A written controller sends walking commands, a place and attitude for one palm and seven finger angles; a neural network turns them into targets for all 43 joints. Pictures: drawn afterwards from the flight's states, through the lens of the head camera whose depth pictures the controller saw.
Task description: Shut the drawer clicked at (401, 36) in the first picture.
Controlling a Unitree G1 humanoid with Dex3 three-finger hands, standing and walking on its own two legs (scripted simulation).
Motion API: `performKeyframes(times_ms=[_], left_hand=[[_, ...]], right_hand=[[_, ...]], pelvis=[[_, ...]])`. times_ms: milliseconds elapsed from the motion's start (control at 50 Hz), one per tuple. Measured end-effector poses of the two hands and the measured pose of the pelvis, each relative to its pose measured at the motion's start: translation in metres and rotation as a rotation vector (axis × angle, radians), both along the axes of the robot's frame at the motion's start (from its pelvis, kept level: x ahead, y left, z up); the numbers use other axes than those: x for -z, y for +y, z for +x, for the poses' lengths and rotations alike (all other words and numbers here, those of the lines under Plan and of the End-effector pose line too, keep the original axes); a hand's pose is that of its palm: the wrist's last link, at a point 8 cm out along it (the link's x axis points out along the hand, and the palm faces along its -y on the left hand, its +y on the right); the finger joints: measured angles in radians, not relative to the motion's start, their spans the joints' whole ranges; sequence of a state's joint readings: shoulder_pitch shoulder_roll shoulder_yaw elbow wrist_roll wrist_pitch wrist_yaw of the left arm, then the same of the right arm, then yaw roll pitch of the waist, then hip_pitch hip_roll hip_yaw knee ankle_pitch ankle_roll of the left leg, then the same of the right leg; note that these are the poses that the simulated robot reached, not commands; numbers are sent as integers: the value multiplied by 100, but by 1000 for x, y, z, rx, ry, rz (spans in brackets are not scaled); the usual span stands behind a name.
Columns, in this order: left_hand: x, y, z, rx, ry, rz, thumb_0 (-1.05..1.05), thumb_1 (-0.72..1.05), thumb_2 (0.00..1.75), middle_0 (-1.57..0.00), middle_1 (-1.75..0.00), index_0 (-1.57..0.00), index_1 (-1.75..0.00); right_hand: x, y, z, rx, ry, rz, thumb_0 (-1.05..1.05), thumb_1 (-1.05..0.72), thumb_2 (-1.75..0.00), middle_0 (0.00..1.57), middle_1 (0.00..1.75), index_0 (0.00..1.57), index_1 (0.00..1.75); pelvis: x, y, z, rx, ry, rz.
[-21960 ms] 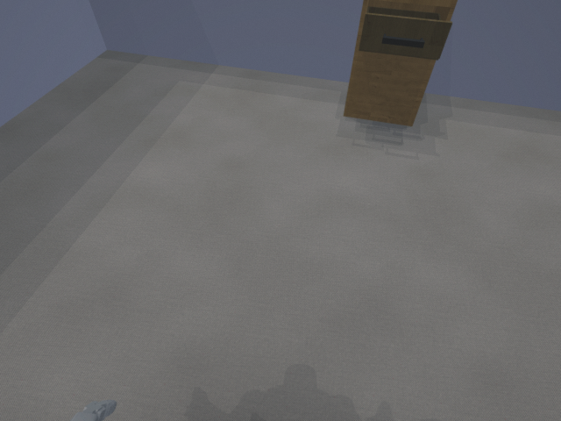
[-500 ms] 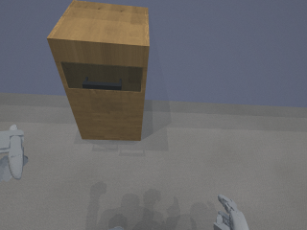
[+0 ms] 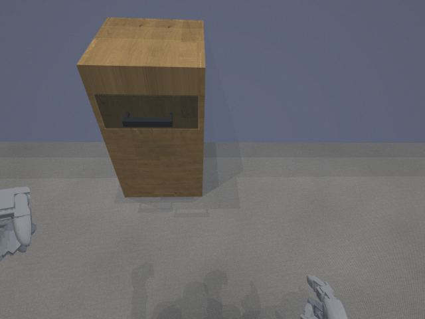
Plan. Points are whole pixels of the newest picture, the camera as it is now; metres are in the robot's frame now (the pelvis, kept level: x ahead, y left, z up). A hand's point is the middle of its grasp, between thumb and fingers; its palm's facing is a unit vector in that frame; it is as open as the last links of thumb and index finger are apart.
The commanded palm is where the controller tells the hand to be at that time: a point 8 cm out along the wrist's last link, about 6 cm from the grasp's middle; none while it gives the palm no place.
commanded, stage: stop stepping back and stand still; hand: left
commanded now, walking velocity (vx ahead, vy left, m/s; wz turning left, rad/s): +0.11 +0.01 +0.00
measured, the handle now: (148, 118) +0.85 +0.26 -0.17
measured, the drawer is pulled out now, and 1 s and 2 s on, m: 0.00 0.00 0.00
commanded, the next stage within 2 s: let the arm hang, fingers relaxed in 0.06 s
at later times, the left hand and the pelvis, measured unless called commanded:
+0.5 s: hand out of the picture +0.08 +0.21 -0.16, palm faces +0.08 -0.97 -0.24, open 3.3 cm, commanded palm none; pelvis +0.02 +0.00 +0.00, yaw +4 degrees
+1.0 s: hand out of the picture +0.03 +0.19 -0.16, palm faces +0.07 -0.98 -0.19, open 7.2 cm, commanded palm none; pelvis +0.03 +0.02 +0.02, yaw +3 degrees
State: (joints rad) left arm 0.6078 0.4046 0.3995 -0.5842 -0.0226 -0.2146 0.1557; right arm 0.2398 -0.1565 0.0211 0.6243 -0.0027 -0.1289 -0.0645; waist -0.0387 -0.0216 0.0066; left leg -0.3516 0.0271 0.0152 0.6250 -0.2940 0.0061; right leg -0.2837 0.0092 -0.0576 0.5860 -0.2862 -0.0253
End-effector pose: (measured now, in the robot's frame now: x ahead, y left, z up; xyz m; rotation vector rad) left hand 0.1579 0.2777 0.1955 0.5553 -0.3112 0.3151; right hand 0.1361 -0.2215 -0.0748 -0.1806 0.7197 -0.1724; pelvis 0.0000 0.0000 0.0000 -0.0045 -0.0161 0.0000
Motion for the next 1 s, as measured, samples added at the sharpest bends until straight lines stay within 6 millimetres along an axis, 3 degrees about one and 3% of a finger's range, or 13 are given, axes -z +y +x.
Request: performKeyframes(times_ms=[80, 160, 180, 220, 280, 360, 420, 560, 680, 860, 1000], left_hand=[[-3, -6, -3, 30, 6, -31, 2, 89, 90, -141, -160, -141, -159], [2, 7, 2, 1, 1, -56, 1, 89, 90, -141, -160, -141, -159], [12, 13, 7, -1, 28, -47, 1, 89, 90, -141, -160, -141, -159], [61, 28, 24, -49, 216, -113, 1, 89, 90, -140, -159, -140, -159], [161, 34, 32, -154, 610, -284, 0, 90, 90, -136, -156, -136, -156], [265, -4, -6, -174, 1027, -442, 1, 91, 90, -126, -146, -126, -146], [312, -40, -54, -161, 1259, -526, 1, 91, 90, -117, -137, -116, -136], [325, -17, -119, -318, 1452, -563, 2, 91, 89, -91, -116, -91, -109], [321, -12, -149, -376, 1563, -574, 1, 91, 90, -68, -87, -68, -83], [322, -23, -148, -364, 1591, -595, 1, 91, 90, -35, -48, -35, -47], [325, -35, -135, -327, 1578, -617, 1, 91, 90, -24, -34, -24, -34]], right_hand=[[-1, 9, 9, -29, 33, 17, 2, -90, -90, 20, 30, 20, 30], [-4, 11, 21, -39, 41, -23, 2, -90, -90, 20, 30, 20, 30], [0, 11, 25, -58, 36, -26, 2, -90, -90, 20, 30, 20, 30], [13, 10, 29, -95, 85, -18, 1, -90, -90, 20, 30, 20, 30], [29, 11, 26, -119, 159, -8, 1, -90, -90, 20, 30, 20, 30], [39, 10, 8, -116, 238, 9, 1, -90, -90, 20, 30, 20, 30], [45, 4, -12, -73, 318, 21, 1, -91, -90, 20, 30, 20, 30], [48, -1, -70, -23, 559, 3, 1, -91, -90, 20, 30, 20, 30], [51, 5, -101, 4, 664, 21, 1, -91, -90, 20, 30, 20, 30], [56, 24, -107, 21, 674, 67, 1, -91, -90, 20, 30, 20, 30], [58, 33, -106, 32, 673, 85, 1, -92, -90, 20, 30, 20, 30]], pelvis=[[-5, 3, 8, -3, 8, -5], [-4, 12, 18, -12, 19, -16], [-1, 15, 19, -27, 30, -26], [2, 22, 17, -51, 38, -15], [3, 24, 14, -73, 44, 3], [6, 14, 13, -63, 22, 42], [7, 8, 14, -61, 2, 32], [-5, 7, 19, -73, 7, -12], [-12, 14, 22, -67, 11, -10], [-15, 20, 26, -59, -4, -2], [-16, 22, 28, -55, -5, 1]])
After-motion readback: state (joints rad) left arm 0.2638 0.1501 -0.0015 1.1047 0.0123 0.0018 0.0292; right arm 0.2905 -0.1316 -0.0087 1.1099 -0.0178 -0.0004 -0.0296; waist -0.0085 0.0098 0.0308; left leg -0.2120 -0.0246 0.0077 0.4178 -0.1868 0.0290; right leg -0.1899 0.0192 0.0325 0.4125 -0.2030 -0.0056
